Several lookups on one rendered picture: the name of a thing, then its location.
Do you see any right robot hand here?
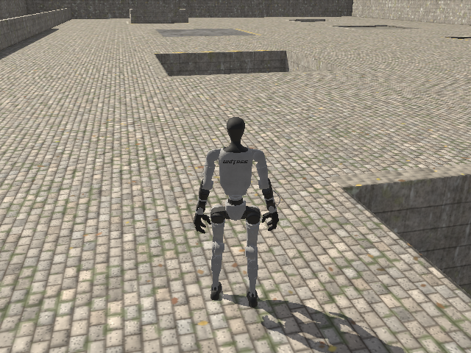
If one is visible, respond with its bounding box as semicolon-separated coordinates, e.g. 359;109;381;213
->
262;211;279;231

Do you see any robot right foot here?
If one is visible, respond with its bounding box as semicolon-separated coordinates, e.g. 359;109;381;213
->
247;288;258;307

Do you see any robot left upper arm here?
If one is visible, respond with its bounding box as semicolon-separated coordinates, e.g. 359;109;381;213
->
202;149;220;190

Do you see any robot left foot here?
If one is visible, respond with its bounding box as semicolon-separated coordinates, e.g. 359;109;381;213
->
210;282;222;300

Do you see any robot foot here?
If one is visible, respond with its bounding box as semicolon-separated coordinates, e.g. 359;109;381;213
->
247;288;258;307
210;282;222;300

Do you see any robot right upper arm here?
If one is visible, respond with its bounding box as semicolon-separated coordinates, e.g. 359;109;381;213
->
251;149;269;190

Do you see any robot left forearm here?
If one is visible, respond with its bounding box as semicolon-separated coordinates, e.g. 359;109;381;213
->
195;179;210;215

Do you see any robot right forearm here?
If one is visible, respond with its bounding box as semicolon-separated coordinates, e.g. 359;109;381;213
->
262;178;277;213

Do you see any left robot hand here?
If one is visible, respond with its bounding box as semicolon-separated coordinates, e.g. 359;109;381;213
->
194;213;211;234

